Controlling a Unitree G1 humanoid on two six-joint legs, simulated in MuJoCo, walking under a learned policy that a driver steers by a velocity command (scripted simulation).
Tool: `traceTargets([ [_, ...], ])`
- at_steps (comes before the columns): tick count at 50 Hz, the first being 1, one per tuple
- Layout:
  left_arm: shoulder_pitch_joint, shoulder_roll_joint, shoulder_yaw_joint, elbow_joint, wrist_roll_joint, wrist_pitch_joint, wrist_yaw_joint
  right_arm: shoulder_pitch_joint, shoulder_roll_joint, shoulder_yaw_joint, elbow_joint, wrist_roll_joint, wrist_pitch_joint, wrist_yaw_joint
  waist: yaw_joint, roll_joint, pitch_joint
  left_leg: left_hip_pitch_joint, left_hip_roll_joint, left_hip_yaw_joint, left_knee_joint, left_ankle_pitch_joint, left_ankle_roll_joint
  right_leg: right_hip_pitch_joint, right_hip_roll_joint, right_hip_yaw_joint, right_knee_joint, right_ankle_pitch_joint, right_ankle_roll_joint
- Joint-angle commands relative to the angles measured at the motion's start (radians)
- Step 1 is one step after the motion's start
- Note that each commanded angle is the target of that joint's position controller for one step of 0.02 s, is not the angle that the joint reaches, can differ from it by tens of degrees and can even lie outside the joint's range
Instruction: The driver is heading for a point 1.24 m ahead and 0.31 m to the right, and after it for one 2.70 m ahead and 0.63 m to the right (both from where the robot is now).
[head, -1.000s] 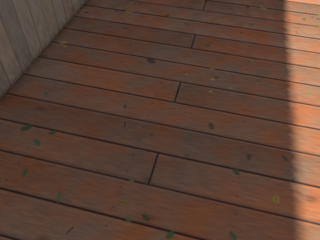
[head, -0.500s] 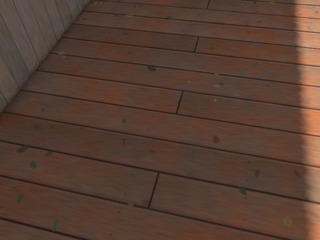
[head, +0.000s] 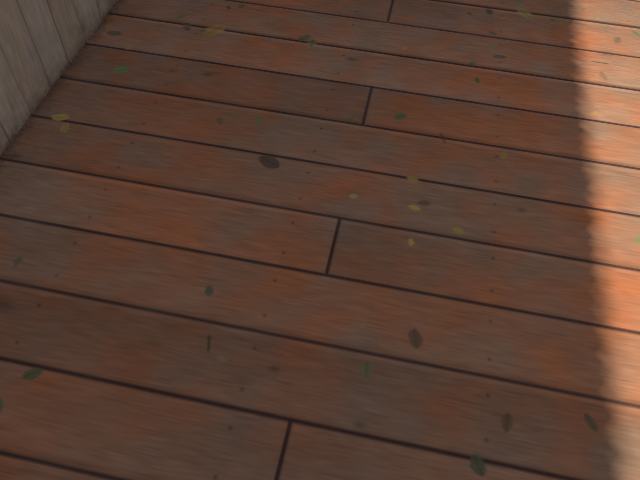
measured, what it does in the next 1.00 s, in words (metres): walks ahead: right foot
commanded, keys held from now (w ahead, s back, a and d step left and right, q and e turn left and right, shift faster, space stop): no key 0.78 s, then w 0.22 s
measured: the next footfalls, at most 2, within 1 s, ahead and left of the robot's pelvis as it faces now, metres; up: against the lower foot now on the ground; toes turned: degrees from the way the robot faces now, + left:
right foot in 0.20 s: +0.16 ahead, -0.12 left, +0.00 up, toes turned -2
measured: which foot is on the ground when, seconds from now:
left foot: down 0.00-1.00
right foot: up 0.00-0.18, down 0.20-0.88, up 0.90-1.00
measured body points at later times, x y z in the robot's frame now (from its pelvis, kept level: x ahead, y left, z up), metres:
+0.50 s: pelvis +0.09 -0.03 +0.00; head +0.09 -0.03 +0.45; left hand +0.11 +0.19 -0.16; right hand +0.07 -0.25 -0.17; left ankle +0.02 +0.05 -0.75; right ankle +0.12 -0.11 -0.75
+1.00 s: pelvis +0.12 -0.04 -0.01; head +0.11 -0.05 +0.44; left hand +0.11 +0.19 -0.16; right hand +0.02 -0.26 -0.17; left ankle +0.01 +0.05 -0.75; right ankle +0.13 -0.12 -0.72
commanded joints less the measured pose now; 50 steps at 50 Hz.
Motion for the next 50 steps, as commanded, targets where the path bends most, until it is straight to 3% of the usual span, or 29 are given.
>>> traceTargets([
  [1, 0.109, 0.011, -0.006, 0.011, -0.005, 0.017, 0.005, 0.001, -0.097, -0.003, -0.035, 0.000, -0.005, -0.007, 0.045, 0.112, -0.110, -0.035, 0.233, -0.075, -0.040, 0.801, 0.068, 0.157, 0.010, -0.057, -0.143, 0.090, 0.011],
  [6, 0.044, 0.023, -0.014, 0.016, -0.012, 0.019, 0.027, 0.058, -0.086, 0.006, 0.000, -0.007, 0.020, -0.021, 0.006, 0.115, -0.108, 0.025, 0.265, -0.117, 0.010, 0.679, 0.072, 0.209, 0.017, -0.062, -0.296, 0.077, 0.001],
  [8, 0.056, 0.018, -0.017, 0.030, -0.011, 0.014, 0.034, 0.044, -0.076, 0.010, 0.004, -0.004, 0.030, -0.028, 0.014, 0.104, -0.084, 0.021, 0.277, -0.150, 0.047, 0.573, 0.068, 0.262, 0.017, -0.059, -0.414, 0.066, -0.014],
  [9, 0.077, 0.011, -0.021, 0.040, -0.008, 0.007, 0.038, 0.036, -0.073, 0.012, 0.007, 0.000, 0.034, -0.031, 0.033, 0.077, -0.074, -0.004, 0.266, -0.155, 0.074, 0.481, 0.042, 0.335, 0.005, -0.044, -0.545, 0.169, -0.021],
  [10, 0.116, 0.051, -0.014, 0.056, -0.004, -0.003, 0.043, 0.062, -0.065, 0.013, 0.008, -0.002, 0.032, -0.033, 0.029, 0.025, -0.097, -0.043, 0.235, -0.156, 0.103, 0.339, 0.005, 0.441, -0.063, 0.029, -0.589, 0.363, -0.028],
  [11, 0.144, 0.109, -0.005, 0.064, -0.002, -0.010, 0.046, 0.151, -0.049, 0.012, 0.017, -0.003, 0.033, -0.033, -0.024, -0.053, -0.126, -0.102, 0.176, -0.130, 0.123, 0.077, -0.020, 0.535, -0.170, 0.119, -0.535, 0.647, -0.062],
  [12, 0.108, 0.079, -0.013, 0.070, -0.019, -0.003, 0.042, 0.222, 0.008, 0.023, 0.056, 0.012, 0.048, -0.037, -0.040, -0.118, -0.135, -0.077, 0.119, -0.100, 0.091, -0.147, -0.040, 0.485, -0.214, 0.158, -0.531, 0.678, -0.140],
  [13, 0.079, 0.032, -0.023, 0.064, -0.016, 0.002, 0.035, 0.184, -0.024, 0.017, 0.063, 0.005, 0.060, -0.044, -0.027, -0.092, -0.096, -0.029, 0.115, -0.104, 0.055, -0.163, -0.048, 0.410, -0.194, 0.166, -0.558, 0.565, -0.130],
  [15, 0.050, 0.020, -0.025, 0.065, -0.015, 0.007, 0.032, 0.107, -0.051, 0.007, 0.055, 0.001, 0.069, -0.042, -0.013, -0.050, -0.051, 0.014, 0.131, -0.131, 0.022, -0.050, -0.045, 0.348, -0.110, 0.103, -0.576, 0.408, -0.075],
  [17, 0.080, 0.020, -0.024, 0.089, -0.025, 0.008, 0.042, 0.085, -0.035, 0.010, 0.055, 0.003, 0.071, -0.039, -0.006, -0.034, -0.052, 0.032, 0.156, -0.141, 0.016, 0.033, -0.043, 0.357, -0.076, 0.075, -0.583, 0.368, -0.052],
  [22, 0.099, 0.013, -0.023, 0.118, -0.023, 0.009, 0.044, 0.077, -0.019, 0.015, 0.081, 0.005, 0.072, -0.050, 0.002, 0.023, -0.061, 0.047, 0.165, -0.139, 0.003, 0.056, -0.053, 0.396, -0.076, 0.073, -0.589, 0.389, -0.052],
  [39, 0.158, -0.015, -0.033, 0.190, -0.021, 0.022, 0.045, 0.100, 0.006, 0.028, 0.124, 0.005, 0.078, -0.056, 0.011, 0.030, -0.013, 0.020, 0.180, -0.148, -0.019, 0.004, -0.053, 0.385, -0.060, 0.069, -0.628, 0.272, -0.041],
  [40, 0.169, -0.020, -0.034, 0.196, -0.020, 0.023, 0.044, 0.116, 0.010, 0.029, 0.129, 0.003, 0.077, -0.055, 0.009, 0.030, -0.029, 0.024, 0.174, -0.148, -0.031, -0.079, -0.048, 0.389, -0.049, 0.064, -0.633, 0.175, -0.043],
  [42, 0.166, 0.003, -0.021, 0.190, -0.019, 0.030, 0.039, 0.141, -0.014, 0.016, 0.131, -0.002, 0.079, -0.051, 0.002, 0.046, 0.004, -0.006, 0.156, -0.157, -0.022, -0.326, -0.015, 0.330, -0.003, 0.039, -0.586, -0.093, -0.061],
  [44, 0.130, -0.001, -0.014, 0.163, -0.013, 0.030, 0.028, 0.179, -0.036, 0.004, 0.123, 0.001, 0.079, -0.047, -0.025, 0.100, 0.091, -0.025, 0.214, -0.266, -0.080, -0.572, 0.044, 0.162, 0.040, 0.004, -0.489, -0.272, -0.071],
  [45, 0.089, -0.027, -0.019, 0.138, -0.010, 0.023, 0.019, 0.220, -0.055, -0.004, 0.129, 0.005, 0.076, -0.047, -0.045, 0.147, 0.131, 0.000, 0.286, -0.361, -0.151, -0.652, 0.084, 0.071, 0.070, -0.050, -0.390, -0.236, -0.062],
  [46, 0.052, -0.045, -0.023, 0.111, 0.004, 0.015, 0.011, 0.229, -0.077, -0.015, 0.132, 0.004, 0.071, -0.048, -0.050, 0.177, 0.177, 0.015, 0.368, -0.439, -0.202, -0.662, 0.122, 0.001, 0.058, -0.103, -0.299, -0.167, -0.054],
  [48, -0.005, -0.011, -0.011, 0.065, 0.009, -0.004, 0.000, 0.247, -0.078, -0.024, 0.132, -0.010, 0.056, -0.045, -0.058, 0.136, 0.195, 0.082, 0.426, -0.485, -0.224, -0.531, 0.162, -0.127, 0.003, -0.079, -0.173, -0.164, -0.050],
  [50, -0.024, 0.008, 0.001, 0.039, 0.004, -0.022, -0.011, 0.252, -0.076, -0.029, 0.128, -0.015, 0.038, -0.040, -0.048, 0.094, 0.169, 0.179, 0.410, -0.428, -0.200, -0.354, 0.154, -0.193, -0.025, -0.063, -0.145, -0.156, -0.041],
])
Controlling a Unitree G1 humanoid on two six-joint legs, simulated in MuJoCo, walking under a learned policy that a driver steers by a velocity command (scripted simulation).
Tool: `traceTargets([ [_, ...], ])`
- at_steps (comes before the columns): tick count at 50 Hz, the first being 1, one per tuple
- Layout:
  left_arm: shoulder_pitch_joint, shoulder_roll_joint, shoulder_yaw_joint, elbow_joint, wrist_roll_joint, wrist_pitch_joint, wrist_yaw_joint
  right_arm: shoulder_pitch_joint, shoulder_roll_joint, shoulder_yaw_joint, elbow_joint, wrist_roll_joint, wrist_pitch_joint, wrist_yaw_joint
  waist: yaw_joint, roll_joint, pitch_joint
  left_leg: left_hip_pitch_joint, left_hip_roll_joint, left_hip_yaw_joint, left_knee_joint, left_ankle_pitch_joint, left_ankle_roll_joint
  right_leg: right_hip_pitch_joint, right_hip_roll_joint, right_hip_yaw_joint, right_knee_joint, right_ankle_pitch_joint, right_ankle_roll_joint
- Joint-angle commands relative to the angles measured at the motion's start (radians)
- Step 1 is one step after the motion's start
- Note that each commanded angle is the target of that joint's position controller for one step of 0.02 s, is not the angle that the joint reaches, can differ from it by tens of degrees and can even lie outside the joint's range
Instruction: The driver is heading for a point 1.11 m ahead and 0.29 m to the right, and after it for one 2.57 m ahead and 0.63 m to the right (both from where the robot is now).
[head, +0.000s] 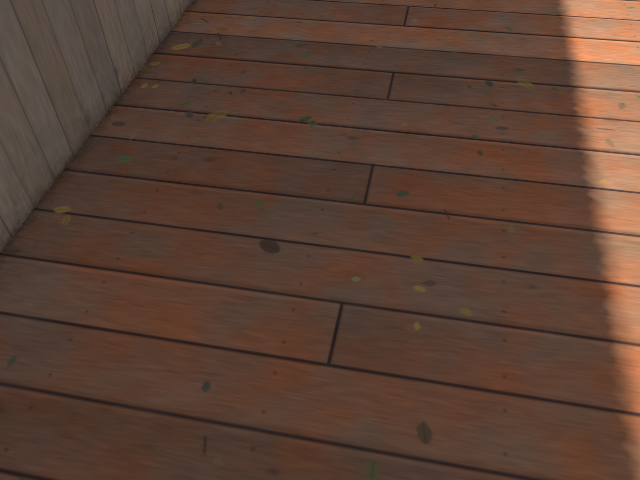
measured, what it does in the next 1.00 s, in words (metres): walks ahead: right foot, then left foot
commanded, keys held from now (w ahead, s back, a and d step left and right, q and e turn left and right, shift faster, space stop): w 0.78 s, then s+e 0.22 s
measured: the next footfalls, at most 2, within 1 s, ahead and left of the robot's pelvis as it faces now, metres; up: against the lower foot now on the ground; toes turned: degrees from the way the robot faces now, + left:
right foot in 0.14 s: +0.16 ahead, -0.13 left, +0.00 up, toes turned -4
left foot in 0.68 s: +0.49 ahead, +0.05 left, +0.00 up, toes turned +4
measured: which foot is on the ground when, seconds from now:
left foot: down 0.00-0.16, up 0.18-0.66, down 0.68-1.00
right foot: up 0.00-0.12, down 0.14-0.68, up 0.70-1.00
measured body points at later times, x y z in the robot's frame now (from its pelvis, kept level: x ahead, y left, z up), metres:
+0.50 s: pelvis +0.21 -0.06 +0.01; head +0.23 -0.06 +0.46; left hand +0.13 +0.16 -0.14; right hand +0.34 -0.29 -0.13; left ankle +0.35 +0.07 -0.68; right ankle +0.12 -0.13 -0.74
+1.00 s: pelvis +0.46 -0.01 +0.01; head +0.51 -0.01 +0.46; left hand +0.57 +0.22 -0.14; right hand +0.44 -0.25 -0.14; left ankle +0.45 +0.05 -0.74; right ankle +0.57 -0.14 -0.68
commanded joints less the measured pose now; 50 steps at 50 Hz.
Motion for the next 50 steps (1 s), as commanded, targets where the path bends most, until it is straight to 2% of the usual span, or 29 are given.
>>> traceTargets([
  [1, -0.175, 0.085, 0.024, -0.130, -0.006, -0.044, -0.017, 0.095, -0.120, -0.027, -0.004, -0.005, -0.027, 0.003, -0.021, 0.039, 0.258, 0.031, 0.346, -0.340, -0.259, -0.048, 0.192, -0.371, -0.072, 0.034, 0.046, -0.005, 0.011],
  [4, -0.180, 0.073, 0.031, -0.162, -0.017, -0.048, -0.029, 0.067, -0.134, -0.031, -0.018, -0.004, -0.041, 0.008, 0.005, 0.063, 0.220, -0.052, 0.296, -0.227, -0.210, 0.131, 0.154, -0.200, -0.040, -0.013, -0.049, 0.062, 0.011],
  [6, -0.042, 0.058, 0.039, -0.127, -0.025, -0.049, -0.028, 0.012, -0.145, -0.033, -0.033, 0.007, -0.046, 0.015, 0.082, 0.059, 0.176, -0.213, 0.239, -0.126, -0.088, 0.303, 0.111, 0.097, 0.024, -0.072, -0.157, 0.154, -0.005],
  [7, 0.092, 0.085, 0.057, -0.078, -0.025, -0.051, -0.021, 0.016, -0.142, -0.030, -0.034, 0.006, -0.052, 0.021, 0.133, 0.020, 0.115, -0.282, 0.195, -0.074, 0.067, 0.455, 0.087, 0.290, 0.064, -0.080, -0.190, 0.157, -0.018],
  [8, 0.256, 0.155, 0.084, -0.038, -0.012, -0.058, -0.008, 0.005, -0.126, -0.022, -0.046, 0.006, -0.059, 0.028, 0.207, -0.076, 0.028, -0.393, 0.129, 0.007, 0.334, 0.472, 0.048, 0.477, -0.042, 0.067, -0.260, 0.066, -0.056],
  [9, 0.383, 0.270, 0.106, -0.029, 0.002, -0.058, 0.001, 0.028, -0.048, -0.005, -0.097, 0.017, -0.060, 0.036, 0.216, -0.324, -0.074, -0.587, -0.015, 0.081, 0.739, 0.011, -0.007, 0.577, -0.358, 0.609, -0.507, -0.191, -0.164],
  [10, 0.295, 0.232, 0.090, -0.031, -0.010, -0.043, 0.001, -0.033, -0.088, -0.021, -0.118, -0.005, -0.057, 0.044, 0.157, -0.222, -0.030, -0.650, 0.008, -0.077, 0.891, -0.110, 0.020, 0.466, -0.390, 0.778, -0.605, -0.235, -0.191],
  [11, 0.163, 0.213, 0.081, -0.069, -0.010, -0.042, 0.001, -0.084, -0.081, -0.022, -0.145, -0.004, -0.054, 0.052, 0.100, -0.123, 0.066, -0.693, 0.067, -0.089, 0.938, -0.027, 0.037, 0.365, -0.385, 0.659, -0.579, -0.245, -0.182],
  [12, 0.087, 0.175, 0.069, -0.092, -0.013, -0.049, -0.004, -0.118, -0.074, -0.021, -0.153, -0.002, -0.058, 0.058, 0.078, -0.040, 0.108, -0.676, 0.103, -0.093, 0.892, 0.059, 0.043, 0.275, -0.345, 0.542, -0.589, -0.118, -0.163],
  [14, 0.038, 0.121, 0.046, -0.096, -0.014, -0.065, -0.003, -0.081, -0.057, -0.025, -0.146, -0.010, -0.047, 0.060, 0.013, -0.047, 0.109, -0.580, 0.135, -0.085, 0.792, 0.107, 0.030, 0.181, -0.265, 0.373, -0.606, 0.074, -0.119],
  [15, 0.056, 0.111, 0.040, -0.088, -0.013, -0.073, 0.000, -0.065, -0.053, -0.027, -0.142, -0.013, -0.035, 0.063, 0.003, -0.058, 0.098, -0.557, 0.130, -0.073, 0.771, 0.118, 0.022, 0.176, -0.248, 0.321, -0.606, 0.155, -0.116],
  [19, 0.144, 0.127, 0.033, -0.062, -0.013, -0.089, 0.008, -0.201, -0.069, -0.035, -0.198, -0.009, -0.010, 0.070, 0.008, -0.067, 0.127, -0.658, 0.133, -0.033, 0.647, 0.198, -0.009, 0.219, -0.230, 0.225, -0.638, 0.310, -0.134],
  [23, 0.182, 0.118, 0.025, -0.060, -0.014, -0.093, 0.007, -0.408, -0.060, -0.030, -0.276, -0.001, -0.012, 0.077, 0.046, -0.079, 0.155, -0.677, 0.118, 0.006, 0.405, 0.307, -0.033, 0.252, -0.203, 0.153, -0.652, 0.424, -0.134],
  [28, 0.227, 0.133, 0.030, -0.044, -0.013, -0.097, 0.014, -0.521, -0.070, -0.032, -0.327, 0.004, -0.018, 0.077, 0.069, -0.094, 0.156, -0.614, 0.085, 0.036, 0.228, 0.340, 0.001, 0.357, -0.227, 0.115, -0.617, 0.584, -0.125],
  [31, 0.197, 0.156, 0.038, -0.043, -0.006, -0.095, 0.019, -0.459, -0.093, -0.046, -0.321, 0.004, -0.031, 0.067, 0.026, -0.101, 0.111, -0.490, 0.037, 0.056, 0.174, 0.251, 0.050, 0.424, -0.238, 0.082, -0.481, 0.891, -0.099],
  [32, 0.186, 0.169, 0.042, -0.043, -0.003, -0.092, 0.020, -0.360, -0.110, -0.057, -0.292, 0.003, -0.037, 0.060, -0.016, -0.104, 0.055, -0.377, 0.004, 0.067, 0.154, 0.222, 0.069, 0.431, -0.228, 0.067, -0.355, 1.017, -0.086],
  [33, 0.171, 0.173, 0.043, -0.045, -0.005, -0.086, 0.018, -0.194, -0.129, -0.072, -0.234, -0.001, -0.046, 0.052, -0.084, -0.078, -0.031, -0.184, -0.022, 0.082, 0.093, 0.249, 0.090, 0.386, -0.191, 0.034, -0.160, 1.022, -0.066],
  [34, 0.173, 0.149, 0.035, -0.066, -0.014, -0.084, 0.013, -0.024, -0.195, -0.093, -0.195, -0.026, -0.055, 0.041, -0.139, -0.025, -0.138, 0.072, 0.132, -0.086, 0.077, 0.153, 0.134, 0.193, -0.150, 0.011, 0.112, 0.757, -0.049],
  [35, 0.281, 0.033, 0.014, -0.092, -0.054, -0.083, -0.002, 0.055, -0.299, -0.117, -0.190, -0.042, -0.054, 0.042, -0.091, 0.203, -0.274, 0.341, 0.449, -0.615, -0.031, 0.011, 0.274, -0.164, 0.033, -0.024, 0.524, 0.052, -0.001],
  [36, 0.222, 0.129, 0.039, -0.091, -0.036, -0.082, -0.002, -0.028, -0.272, -0.112, -0.197, -0.004, -0.036, 0.050, -0.076, 0.105, -0.265, 0.273, 0.436, -0.759, -0.147, -0.059, 0.278, -0.261, 0.038, 0.121, 0.637, -0.056, -0.017],
  [37, 0.120, 0.144, 0.046, -0.126, -0.029, -0.083, -0.003, -0.148, -0.217, -0.094, -0.217, 0.006, -0.037, 0.052, -0.035, 0.056, -0.105, 0.134, 0.406, -0.577, -0.150, -0.054, 0.243, -0.316, -0.025, 0.126, 0.628, 0.030, -0.027],
  [38, 0.062, 0.133, 0.043, -0.139, -0.024, -0.090, -0.005, -0.200, -0.154, -0.077, -0.223, 0.006, -0.048, 0.056, -0.020, -0.008, -0.032, 0.007, 0.363, -0.462, -0.181, 0.063, 0.214, -0.291, -0.061, 0.127, 0.566, 0.098, -0.029],
  [39, 0.054, 0.117, 0.045, -0.136, -0.013, -0.083, -0.007, -0.214, -0.121, -0.066, -0.214, 0.004, -0.056, 0.053, 0.013, -0.011, 0.008, -0.077, 0.317, -0.372, -0.198, 0.154, 0.178, -0.245, -0.087, 0.127, 0.506, 0.124, -0.026],
  [40, 0.084, 0.094, 0.042, -0.125, -0.002, -0.067, -0.008, -0.214, -0.084, -0.052, -0.201, 0.006, -0.064, 0.045, 0.045, -0.004, 0.036, -0.152, 0.293, -0.277, -0.202, 0.361, 0.153, -0.182, -0.094, 0.125, 0.465, 0.122, -0.012],
  [41, 0.118, 0.071, 0.040, -0.110, 0.001, -0.050, -0.008, -0.189, -0.074, -0.045, -0.188, 0.005, -0.075, 0.040, 0.060, -0.008, 0.036, -0.183, 0.292, -0.203, -0.183, 0.604, 0.147, -0.132, -0.082, 0.120, 0.450, 0.101, 0.001],
  [42, 0.132, 0.061, 0.041, -0.105, 0.001, -0.038, -0.005, -0.162, -0.079, -0.042, -0.177, 0.005, -0.086, 0.037, 0.072, -0.011, 0.036, -0.198, 0.290, -0.142, -0.158, 0.832, 0.145, -0.110, -0.066, 0.114, 0.431, 0.088, 0.012],
  [44, 0.107, 0.064, 0.044, -0.120, -0.002, -0.021, 0.001, -0.162, -0.113, -0.042, -0.177, 0.004, -0.096, 0.032, 0.093, 0.020, 0.039, -0.207, 0.271, -0.038, -0.131, 1.052, 0.128, -0.126, -0.041, 0.093, 0.364, 0.130, 0.025],
  [47, 0.001, 0.065, 0.036, -0.172, -0.008, -0.017, -0.002, -0.195, -0.125, -0.035, -0.198, 0.012, -0.078, 0.016, 0.090, 0.079, 0.032, -0.199, 0.216, 0.080, -0.102, 1.078, 0.096, -0.124, -0.032, 0.035, 0.142, 0.249, 0.033],
  [50, -0.066, 0.070, 0.027, -0.210, -0.007, -0.015, -0.009, -0.154, -0.141, -0.039, -0.195, 0.019, -0.054, -0.003, 0.054, 0.096, -0.009, -0.128, 0.225, 0.116, -0.047, 1.040, 0.102, -0.087, -0.019, -0.013, 0.005, 0.335, 0.027],
])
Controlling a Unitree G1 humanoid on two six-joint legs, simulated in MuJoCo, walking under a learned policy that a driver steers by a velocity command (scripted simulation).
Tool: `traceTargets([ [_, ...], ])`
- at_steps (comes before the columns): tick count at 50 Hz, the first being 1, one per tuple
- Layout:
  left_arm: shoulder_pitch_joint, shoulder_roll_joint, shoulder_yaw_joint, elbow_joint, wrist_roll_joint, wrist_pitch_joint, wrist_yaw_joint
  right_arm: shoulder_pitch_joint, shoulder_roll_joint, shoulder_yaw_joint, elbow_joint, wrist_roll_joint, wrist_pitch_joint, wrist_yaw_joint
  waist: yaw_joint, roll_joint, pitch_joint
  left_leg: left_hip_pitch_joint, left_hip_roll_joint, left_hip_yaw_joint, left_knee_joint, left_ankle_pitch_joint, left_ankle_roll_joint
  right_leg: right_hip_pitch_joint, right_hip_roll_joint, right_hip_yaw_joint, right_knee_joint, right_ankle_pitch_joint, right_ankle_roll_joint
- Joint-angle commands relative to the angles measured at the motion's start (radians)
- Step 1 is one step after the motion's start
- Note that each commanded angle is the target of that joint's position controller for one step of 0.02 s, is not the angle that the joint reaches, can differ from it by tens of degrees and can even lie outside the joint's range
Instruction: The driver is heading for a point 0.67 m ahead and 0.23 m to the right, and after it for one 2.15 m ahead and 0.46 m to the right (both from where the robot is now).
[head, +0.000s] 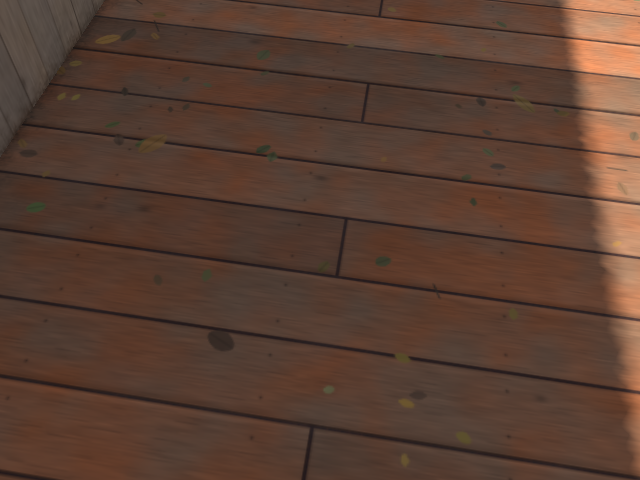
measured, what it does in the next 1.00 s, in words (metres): walks ahead, turning right: right foot, then left foot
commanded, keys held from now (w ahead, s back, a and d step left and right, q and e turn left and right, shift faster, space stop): s+e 0.18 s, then w+e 0.68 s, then w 0.12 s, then w+q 0.02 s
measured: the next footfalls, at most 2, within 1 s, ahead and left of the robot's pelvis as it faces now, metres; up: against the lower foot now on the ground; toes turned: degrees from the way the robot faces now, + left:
right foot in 0.14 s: +0.18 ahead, -0.09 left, +0.00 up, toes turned -7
left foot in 0.50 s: +0.10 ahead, +0.10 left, +0.00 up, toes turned -17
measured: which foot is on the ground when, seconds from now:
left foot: down 0.00-0.14, up 0.16-0.48, down 0.50-0.94, up 0.96-1.00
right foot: up 0.00-0.12, down 0.14-0.50, up 0.52-0.92, down 0.94-1.00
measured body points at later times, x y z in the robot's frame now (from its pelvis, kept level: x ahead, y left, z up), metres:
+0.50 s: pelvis +0.06 +0.00 +0.00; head +0.07 +0.00 +0.45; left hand +0.23 +0.24 -0.13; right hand +0.06 -0.28 -0.13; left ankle +0.05 +0.11 -0.74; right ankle +0.13 -0.08 -0.74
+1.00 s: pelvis +0.18 -0.13 -0.03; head +0.21 -0.16 +0.42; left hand +0.48 -0.05 -0.12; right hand +0.00 -0.33 -0.16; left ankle +0.09 +0.09 -0.68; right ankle +0.18 -0.23 -0.75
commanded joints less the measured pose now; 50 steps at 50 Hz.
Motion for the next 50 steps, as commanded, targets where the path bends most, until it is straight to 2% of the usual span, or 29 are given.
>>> traceTargets([
  [1, 0.083, 0.026, -0.004, -0.034, 0.004, 0.006, -0.004, 0.000, -0.136, -0.024, -0.055, 0.006, 0.010, -0.023, 0.025, 0.151, -0.123, 0.005, 0.242, -0.003, 0.047, 0.842, 0.083, 0.165, 0.028, -0.068, -0.101, 0.067, -0.004],
  [5, 0.134, 0.067, 0.011, -0.051, 0.017, 0.011, -0.005, -0.019, -0.156, -0.043, -0.073, 0.005, 0.053, -0.042, 0.042, 0.140, -0.118, 0.010, 0.279, -0.011, 0.266, 0.772, 0.075, 0.234, 0.051, -0.077, -0.223, -0.033, -0.047],
  [6, 0.191, 0.075, 0.017, -0.041, 0.020, 0.002, -0.002, -0.035, -0.162, -0.048, -0.083, 0.007, 0.064, -0.042, 0.077, 0.093, -0.142, -0.013, 0.254, 0.010, 0.407, 0.708, 0.047, 0.311, 0.059, -0.070, -0.324, 0.065, -0.068],
  [7, 0.235, 0.153, 0.037, -0.053, 0.017, -0.011, 0.005, -0.010, -0.182, -0.056, -0.106, 0.007, 0.072, -0.038, 0.100, -0.049, -0.194, -0.116, 0.167, 0.036, 0.656, 0.390, -0.015, 0.439, -0.068, 0.102, -0.398, 0.596, -0.125],
  [8, 0.230, 0.252, 0.060, -0.065, 0.006, 0.002, 0.012, 0.030, -0.106, -0.045, -0.143, 0.009, 0.094, -0.030, 0.042, -0.226, -0.223, -0.367, -0.056, 0.013, 0.965, -0.517, -0.064, 0.556, -0.356, 0.448, -0.378, 1.317, -0.294],
  [9, 0.277, 0.264, 0.061, -0.060, -0.034, 0.021, 0.010, 0.060, -0.090, -0.037, -0.138, -0.003, 0.119, -0.023, 0.032, -0.097, -0.331, -0.343, -0.004, -0.184, 1.066, -0.503, -0.074, 0.555, -0.375, 0.438, -0.370, 1.308, -0.347],
  [10, 0.165, 0.243, 0.066, -0.101, -0.022, 0.042, 0.023, 0.076, -0.082, -0.031, -0.147, 0.004, 0.129, -0.025, 0.022, -0.141, -0.343, -0.379, 0.009, -0.206, 1.072, -0.434, -0.082, 0.479, -0.361, 0.484, -0.450, 0.706, -0.386],
  [11, 0.077, 0.164, 0.049, -0.122, -0.011, 0.063, 0.029, -0.016, -0.119, -0.038, -0.160, -0.010, 0.128, -0.024, 0.016, -0.031, -0.212, -0.425, 0.053, -0.222, 0.999, -0.322, -0.088, 0.351, -0.264, 0.452, -0.541, 0.132, -0.323],
  [12, 0.014, 0.120, 0.037, -0.134, -0.009, 0.075, 0.031, -0.085, -0.155, -0.051, -0.185, -0.025, 0.121, -0.018, 0.001, -0.039, -0.140, -0.433, 0.069, -0.218, 0.900, -0.257, -0.091, 0.275, -0.184, 0.430, -0.608, -0.241, -0.258],
  [14, 0.016, 0.125, 0.039, -0.137, -0.007, 0.074, 0.030, -0.075, -0.156, -0.054, -0.191, -0.036, 0.123, 0.003, -0.013, -0.080, -0.141, -0.363, 0.050, -0.185, 0.788, -0.210, -0.104, 0.238, -0.115, 0.393, -0.661, -0.385, -0.203],
  [17, 0.056, 0.183, 0.063, -0.119, -0.008, 0.054, 0.017, -0.057, -0.112, -0.041, -0.197, -0.023, 0.116, 0.016, -0.013, -0.064, -0.158, -0.293, 0.021, -0.167, 0.623, -0.237, -0.110, 0.256, -0.089, 0.391, -0.695, -0.431, -0.179],
  [20, 0.041, 0.203, 0.075, -0.130, -0.006, 0.055, 0.006, -0.045, -0.129, -0.042, -0.212, -0.015, 0.104, 0.014, -0.020, -0.114, -0.153, -0.199, -0.007, -0.150, 0.470, -0.286, -0.094, 0.231, -0.083, 0.413, -0.726, -0.499, -0.161],
  [22, -0.017, 0.204, 0.081, -0.156, -0.005, 0.064, -0.003, 0.033, -0.138, -0.043, -0.200, -0.007, 0.093, 0.010, -0.056, -0.138, -0.143, -0.042, -0.047, -0.113, 0.311, -0.312, -0.068, 0.148, -0.040, 0.377, -0.738, -0.473, -0.110],
  [24, -0.153, 0.185, 0.085, -0.211, -0.006, 0.076, -0.005, 0.260, -0.149, -0.046, -0.137, -0.006, 0.083, -0.008, -0.174, -0.099, -0.087, 0.224, -0.082, -0.025, -0.039, -0.176, -0.023, -0.019, 0.077, 0.271, -0.677, -0.432, 0.021],
  [25, -0.149, 0.125, 0.076, -0.225, -0.018, 0.077, 0.002, 0.300, -0.199, -0.057, -0.115, -0.009, 0.075, -0.029, -0.168, 0.119, -0.052, 0.336, 0.077, -0.185, -0.194, -0.264, -0.002, -0.187, 0.178, 0.159, -0.376, -0.452, 0.079],
  [26, -0.061, 0.028, 0.047, -0.237, -0.027, 0.066, 0.008, 0.106, -0.233, -0.052, -0.188, -0.012, 0.068, -0.042, -0.050, 0.336, -0.084, 0.241, 0.460, -0.635, -0.217, -0.509, 0.039, -0.289, 0.185, 0.101, 0.017, -0.384, 0.035],
  [27, -0.090, 0.116, 0.059, -0.246, -0.004, 0.052, -0.007, -0.052, -0.250, -0.057, -0.237, -0.030, 0.064, -0.042, 0.006, 0.182, -0.002, -0.012, 0.489, -0.720, -0.287, -0.636, 0.102, -0.288, 0.106, 0.174, 0.092, -0.211, 0.024],
  [29, -0.001, 0.175, 0.076, -0.214, 0.019, 0.041, -0.050, -0.141, -0.227, -0.054, -0.257, -0.015, 0.033, -0.023, 0.089, 0.101, -0.026, -0.063, 0.367, -0.522, -0.256, -0.477, 0.057, -0.188, 0.087, 0.166, 0.244, -0.062, 0.020],
  [31, 0.035, 0.162, 0.071, -0.195, 0.029, 0.048, -0.067, -0.096, -0.223, -0.054, -0.257, -0.010, 0.014, -0.009, 0.060, 0.129, -0.054, -0.043, 0.290, -0.350, -0.240, -0.371, 0.031, -0.183, 0.071, 0.093, 0.362, -0.046, 0.038],
  [33, -0.055, 0.132, 0.055, -0.234, 0.023, 0.052, -0.078, 0.017, -0.194, -0.050, -0.224, -0.019, 0.003, 0.007, -0.006, 0.128, -0.005, 0.022, 0.291, -0.296, -0.232, -0.297, 0.046, -0.267, 0.040, 0.088, 0.342, -0.027, 0.045],
  [36, -0.169, 0.124, 0.044, -0.274, 0.022, 0.051, -0.087, 0.134, -0.208, -0.055, -0.194, -0.023, -0.003, 0.017, -0.085, 0.133, 0.021, 0.144, 0.305, -0.226, -0.215, -0.139, 0.056, -0.315, 0.018, 0.071, 0.201, -0.023, 0.059],
  [42, -0.288, 0.106, 0.019, -0.341, 0.024, 0.040, -0.110, 0.148, -0.246, -0.061, -0.171, -0.017, 0.003, 0.016, -0.117, 0.196, 0.036, 0.129, 0.320, -0.051, -0.147, 0.158, 0.027, -0.079, 0.007, -0.088, -0.137, -0.102, 0.009],
  [44, -0.246, 0.109, 0.020, -0.337, 0.033, 0.034, -0.101, 0.159, -0.256, -0.060, -0.154, -0.009, 0.013, 0.015, -0.090, 0.210, 0.009, 0.126, 0.329, -0.014, -0.047, 0.425, 0.020, 0.049, 0.058, -0.134, -0.201, -0.163, -0.038],
  [45, -0.158, 0.117, 0.028, -0.313, 0.032, 0.027, -0.089, 0.157, -0.265, -0.059, -0.146, -0.005, 0.016, 0.016, -0.041, 0.203, -0.041, 0.121, 0.329, 0.012, 0.082, 0.664, 0.018, 0.167, 0.102, -0.144, -0.232, -0.176, -0.065],
  [46, 0.017, 0.131, 0.040, -0.257, 0.035, 0.013, -0.074, 0.142, -0.270, -0.054, -0.144, 0.003, 0.020, 0.016, 0.049, 0.163, -0.143, 0.067, 0.307, 0.063, 0.290, 0.775, 0.002, 0.388, 0.145, -0.143, -0.309, -0.110, -0.093],
  [47, 0.196, 0.176, 0.058, -0.201, 0.042, 0.001, -0.055, 0.134, -0.250, -0.045, -0.160, 0.003, 0.018, 0.019, 0.128, 0.105, -0.271, -0.124, 0.282, 0.071, 0.524, 0.578, -0.021, 0.683, 0.075, -0.023, -0.320, -0.125, -0.118],
  [48, 0.280, 0.308, 0.082, -0.195, 0.035, -0.008, -0.035, 0.127, -0.114, -0.009, -0.246, 0.009, 0.010, 0.042, 0.126, -0.188, -0.404, -0.517, 0.160, 0.053, 0.865, -0.206, -0.079, 0.992, -0.284, 0.503, -0.414, -0.305, -0.217],
  [49, 0.335, 0.345, 0.089, -0.191, 0.007, 0.002, -0.020, 0.055, -0.195, -0.033, -0.260, 0.008, 0.005, 0.045, 0.158, -0.130, -0.463, -0.594, 0.081, -0.130, 1.023, -0.313, -0.077, 0.958, -0.374, 0.781, -0.556, -0.137, -0.265],
  [50, 0.265, 0.315, 0.082, -0.173, 0.010, 0.003, -0.011, -0.024, -0.204, -0.036, -0.276, 0.020, 0.006, 0.046, 0.129, -0.060, -0.318, -0.663, 0.138, -0.177, 1.062, -0.215, -0.056, 0.882, -0.333, 0.555, -0.517, 0.022, -0.244],
])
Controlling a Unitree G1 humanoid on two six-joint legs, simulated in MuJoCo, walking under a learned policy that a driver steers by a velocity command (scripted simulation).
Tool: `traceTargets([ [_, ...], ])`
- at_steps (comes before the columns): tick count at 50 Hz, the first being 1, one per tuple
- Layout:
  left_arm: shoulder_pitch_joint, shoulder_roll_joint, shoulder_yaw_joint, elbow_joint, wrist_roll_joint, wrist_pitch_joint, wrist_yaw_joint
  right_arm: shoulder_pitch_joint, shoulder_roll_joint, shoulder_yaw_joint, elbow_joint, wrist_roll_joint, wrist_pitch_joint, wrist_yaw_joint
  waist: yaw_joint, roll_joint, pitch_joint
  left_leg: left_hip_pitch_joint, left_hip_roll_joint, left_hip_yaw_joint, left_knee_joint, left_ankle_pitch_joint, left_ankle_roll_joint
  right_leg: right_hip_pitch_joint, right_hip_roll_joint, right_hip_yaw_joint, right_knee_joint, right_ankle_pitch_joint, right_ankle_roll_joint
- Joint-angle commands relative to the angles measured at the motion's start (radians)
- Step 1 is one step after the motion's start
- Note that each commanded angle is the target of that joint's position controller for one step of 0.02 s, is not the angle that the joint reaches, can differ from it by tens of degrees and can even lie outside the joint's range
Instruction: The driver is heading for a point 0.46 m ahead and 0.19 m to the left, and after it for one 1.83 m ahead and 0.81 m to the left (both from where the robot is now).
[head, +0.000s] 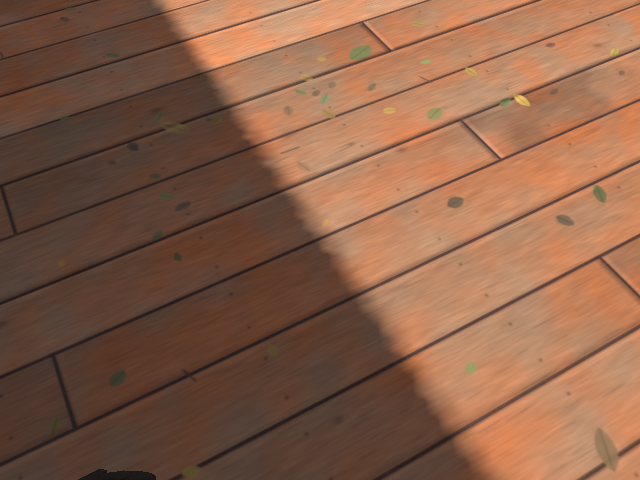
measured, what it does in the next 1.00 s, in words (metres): walks ahead, turning left: left foot, then right foot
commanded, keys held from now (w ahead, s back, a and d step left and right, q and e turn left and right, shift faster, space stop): w+q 1.00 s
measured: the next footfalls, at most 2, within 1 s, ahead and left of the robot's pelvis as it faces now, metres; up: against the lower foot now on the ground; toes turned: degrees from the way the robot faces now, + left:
left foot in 0.46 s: +0.41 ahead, +0.10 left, +0.00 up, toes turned +14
right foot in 0.98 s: +0.75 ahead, +0.03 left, +0.00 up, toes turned +30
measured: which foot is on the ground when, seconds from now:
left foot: up 0.00-0.44, down 0.46-1.00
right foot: down 0.00-0.48, up 0.50-0.96, down 0.98-1.00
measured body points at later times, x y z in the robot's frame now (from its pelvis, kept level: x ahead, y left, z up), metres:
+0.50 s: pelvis +0.28 +0.02 -0.01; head +0.32 +0.03 +0.44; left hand +0.23 +0.28 -0.15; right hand +0.48 -0.19 -0.11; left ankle +0.37 +0.09 -0.72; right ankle +0.08 -0.08 -0.67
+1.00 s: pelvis +0.57 +0.06 +0.00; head +0.60 +0.07 +0.45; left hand +0.66 +0.37 -0.08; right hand +0.69 -0.21 -0.12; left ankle +0.38 +0.08 -0.71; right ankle +0.72 +0.01 -0.72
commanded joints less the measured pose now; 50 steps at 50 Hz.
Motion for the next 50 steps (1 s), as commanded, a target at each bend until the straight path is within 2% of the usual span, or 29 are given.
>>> traceTargets([
  [1, 0.305, 0.183, 0.055, 0.054, -0.015, -0.008, 0.041, -0.131, -0.101, -0.011, -0.140, 0.017, -0.038, 0.011, 0.159, -0.067, -0.170, -0.563, -0.015, -0.113, 0.318, 0.113, 0.056, 0.599, -0.364, 0.471, -0.326, 0.237, -0.179],
  [2, 0.246, 0.131, 0.037, 0.052, -0.013, -0.017, 0.041, -0.106, -0.095, -0.012, -0.115, 0.008, -0.034, 0.014, 0.112, -0.037, -0.114, -0.498, 0.009, -0.122, 0.241, 0.143, 0.059, 0.484, -0.313, 0.367, -0.354, 0.293, -0.137],
  [3, 0.211, 0.097, 0.023, 0.054, -0.019, -0.025, 0.042, -0.057, -0.094, -0.014, -0.093, -0.011, -0.017, 0.018, 0.071, -0.062, -0.087, -0.431, 0.013, -0.125, 0.200, 0.152, 0.056, 0.397, -0.281, 0.297, -0.385, 0.321, -0.116],
  [4, 0.195, 0.080, 0.015, 0.057, -0.021, -0.036, 0.040, -0.016, -0.086, -0.015, -0.069, -0.019, 0.001, 0.023, 0.051, -0.073, -0.082, -0.386, 0.004, -0.128, 0.181, 0.161, 0.054, 0.351, -0.265, 0.248, -0.415, 0.321, -0.107],
  [6, 0.216, 0.092, 0.015, 0.079, -0.025, -0.059, 0.040, -0.021, -0.073, -0.018, -0.065, -0.017, 0.020, 0.034, 0.039, -0.075, -0.050, -0.404, -0.024, -0.136, 0.162, 0.200, 0.054, 0.324, -0.257, 0.192, -0.463, 0.352, -0.106],
  [8, 0.237, 0.097, 0.015, 0.097, -0.025, -0.070, 0.041, -0.090, -0.064, -0.019, -0.081, -0.015, 0.026, 0.039, 0.049, -0.074, -0.001, -0.479, -0.035, -0.151, 0.121, 0.274, 0.053, 0.327, -0.252, 0.134, -0.505, 0.342, -0.096],
  [11, 0.259, 0.076, 0.005, 0.115, -0.025, -0.078, 0.043, -0.194, -0.057, -0.017, -0.113, -0.017, 0.023, 0.042, 0.063, -0.067, 0.039, -0.544, -0.057, -0.146, -0.011, 0.394, 0.052, 0.356, -0.233, 0.048, -0.522, 0.390, -0.076],
  [16, 0.317, 0.088, -0.001, 0.155, -0.031, -0.085, 0.061, -0.362, -0.028, 0.007, -0.176, -0.024, 0.015, 0.061, 0.104, -0.058, 0.072, -0.491, -0.078, -0.035, -0.285, 0.514, 0.079, 0.436, -0.247, -0.050, -0.522, 0.538, -0.044],
  [17, 0.331, 0.096, -0.001, 0.165, -0.030, -0.082, 0.066, -0.381, -0.028, 0.010, -0.187, -0.024, 0.015, 0.063, 0.108, -0.056, 0.072, -0.481, -0.089, -0.016, -0.325, 0.499, 0.092, 0.477, -0.254, -0.064, -0.502, 0.602, -0.036],
  [19, 0.337, 0.124, 0.002, 0.177, -0.025, -0.076, 0.075, -0.362, -0.042, 0.006, -0.193, -0.024, 0.016, 0.059, 0.091, -0.071, 0.034, -0.413, -0.143, 0.030, -0.370, 0.421, 0.127, 0.554, -0.264, -0.095, -0.398, 0.885, -0.014],
  [21, 0.328, 0.159, 0.009, 0.181, -0.017, -0.061, 0.087, -0.264, -0.070, -0.006, -0.174, -0.027, 0.020, 0.049, 0.045, -0.108, -0.041, -0.305, -0.209, 0.065, -0.371, 0.302, 0.171, 0.608, -0.276, -0.118, -0.204, 1.156, -0.001],
  [22, 0.317, 0.174, 0.013, 0.176, -0.011, -0.049, 0.088, -0.165, -0.094, -0.018, -0.148, -0.030, 0.017, 0.044, 0.002, -0.112, -0.098, -0.195, -0.236, 0.057, -0.397, 0.256, 0.196, 0.589, -0.280, -0.120, -0.039, 1.158, -0.005],
  [23, 0.299, 0.184, 0.015, 0.164, -0.016, -0.043, 0.085, -0.032, -0.127, -0.036, -0.109, -0.041, 0.009, 0.035, -0.066, -0.080, -0.169, 0.002, -0.244, 0.016, -0.482, 0.268, 0.230, 0.486, -0.258, -0.133, 0.189, 0.993, 0.000],
  [24, 0.303, 0.143, 0.004, 0.129, -0.018, -0.048, 0.078, 0.075, -0.223, -0.067, -0.094, -0.045, 0.011, 0.018, -0.100, 0.041, -0.260, 0.229, -0.035, -0.250, -0.498, 0.221, 0.302, 0.265, -0.191, -0.147, 0.528, 0.525, 0.018],
  [25, 0.330, 0.069, -0.006, 0.064, -0.037, -0.056, 0.056, 0.003, -0.305, -0.087, -0.117, -0.027, 0.021, 0.017, 0.000, 0.262, -0.332, 0.474, 0.202, -0.836, -0.625, 0.304, 0.480, -0.168, 0.049, -0.022, 0.871, -0.308, 0.071],
  [26, 0.225, 0.116, -0.004, 0.048, -0.018, -0.066, 0.051, -0.010, -0.279, -0.087, -0.119, 0.006, 0.026, 0.018, -0.042, 0.063, -0.290, 0.444, 0.183, -0.795, -0.683, 0.290, 0.462, -0.282, -0.022, 0.152, 0.886, -0.225, 0.056],
  [27, 0.187, 0.109, -0.010, 0.028, -0.029, -0.080, 0.047, -0.059, -0.229, -0.074, -0.119, 0.006, 0.027, 0.009, -0.013, 0.010, -0.168, 0.315, 0.169, -0.670, -0.704, 0.315, 0.424, -0.299, -0.073, 0.152, 0.811, -0.137, 0.054],
  [28, 0.196, 0.108, -0.010, 0.035, -0.029, -0.084, 0.048, -0.090, -0.176, -0.059, -0.113, 0.002, 0.025, 0.007, 0.036, -0.066, -0.077, 0.171, 0.125, -0.581, -0.730, 0.405, 0.374, -0.248, -0.109, 0.138, 0.705, -0.103, 0.059],
  [29, 0.194, 0.104, -0.011, 0.032, -0.014, -0.069, 0.049, -0.122, -0.152, -0.051, -0.116, 0.004, 0.019, 0.002, 0.068, -0.075, -0.043, 0.077, 0.073, -0.508, -0.742, 0.468, 0.343, -0.196, -0.132, 0.142, 0.635, -0.104, 0.074],
  [31, 0.234, 0.089, -0.016, 0.036, 0.008, -0.027, 0.043, -0.141, -0.143, -0.042, -0.123, 0.007, 0.002, 0.002, 0.102, -0.034, -0.052, -0.015, 0.014, -0.422, -0.767, 0.553, 0.325, -0.114, -0.141, 0.126, 0.558, -0.100, 0.103],
  [33, 0.214, 0.077, -0.020, 0.020, 0.007, -0.007, 0.038, -0.120, -0.172, -0.049, -0.118, 0.007, -0.011, 0.004, 0.105, -0.013, -0.049, -0.048, -0.021, -0.377, -0.782, 0.587, 0.320, -0.120, -0.143, 0.102, 0.473, -0.056, 0.126],
  [39, -0.014, 0.079, -0.026, -0.061, -0.004, -0.004, 0.032, -0.017, -0.189, -0.058, -0.111, 0.009, -0.006, 0.003, 0.015, 0.049, -0.020, 0.041, -0.063, -0.388, -0.770, 0.537, 0.256, -0.216, -0.127, 0.090, 0.164, 0.173, 0.157],
  [42, -0.097, 0.082, -0.031, -0.093, -0.010, -0.014, 0.027, 0.027, -0.196, -0.061, -0.112, 0.000, -0.002, -0.002, -0.021, 0.058, -0.020, 0.115, -0.052, -0.420, -0.720, 0.598, 0.250, -0.222, -0.096, 0.089, 0.059, 0.190, 0.149],
  [44, -0.124, 0.091, -0.032, -0.111, -0.016, -0.024, 0.026, 0.030, -0.207, -0.063, -0.121, -0.008, -0.001, -0.008, -0.026, 0.067, -0.022, 0.142, -0.035, -0.451, -0.679, 0.650, 0.241, -0.187, -0.074, 0.094, -0.002, 0.168, 0.136],
  [46, -0.064, 0.117, -0.025, -0.105, -0.019, -0.033, 0.029, -0.017, -0.222, -0.067, -0.141, -0.012, -0.003, -0.014, 0.018, 0.082, -0.031, 0.118, -0.022, -0.484, -0.636, 0.669, 0.206, -0.057, -0.056, 0.111, -0.079, 0.118, 0.112],
  [47, 0.007, 0.136, -0.017, -0.085, -0.022, -0.038, 0.035, -0.052, -0.232, -0.069, -0.152, -0.014, -0.005, -0.014, 0.055, 0.088, -0.049, 0.083, -0.026, -0.492, -0.589, 0.718, 0.186, 0.058, -0.036, 0.106, -0.106, 0.074, 0.097],
  [48, 0.126, 0.158, -0.006, -0.050, -0.021, -0.047, 0.045, -0.076, -0.236, -0.068, -0.157, -0.010, -0.009, -0.008, 0.116, 0.061, -0.100, 0.052, -0.065, -0.474, -0.466, 0.772, 0.163, 0.217, -0.014, 0.093, -0.160, 0.067, 0.078],
  [49, 0.261, 0.206, 0.010, -0.026, -0.005, -0.061, 0.059, -0.077, -0.200, -0.057, -0.163, 0.001, -0.018, 0.002, 0.178, -0.016, -0.194, -0.032, -0.136, -0.411, -0.245, 0.689, 0.135, 0.427, -0.110, 0.177, -0.198, 0.023, 0.041],
  [50, 0.387, 0.288, 0.029, -0.033, 0.021, -0.061, 0.076, -0.034, -0.101, -0.031, -0.199, 0.026, -0.024, 0.002, 0.197, -0.172, -0.345, -0.227, -0.228, -0.293, 0.056, 0.279, 0.106, 0.673, -0.391, 0.501, -0.251, -0.205, -0.018],
])
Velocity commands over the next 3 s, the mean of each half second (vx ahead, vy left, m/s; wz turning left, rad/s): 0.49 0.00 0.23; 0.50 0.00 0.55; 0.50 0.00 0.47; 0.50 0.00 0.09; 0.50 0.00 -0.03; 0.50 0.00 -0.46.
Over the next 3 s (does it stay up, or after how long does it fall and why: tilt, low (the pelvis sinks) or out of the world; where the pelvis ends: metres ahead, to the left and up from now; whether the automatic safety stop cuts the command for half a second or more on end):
stays up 1.35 0.73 0.02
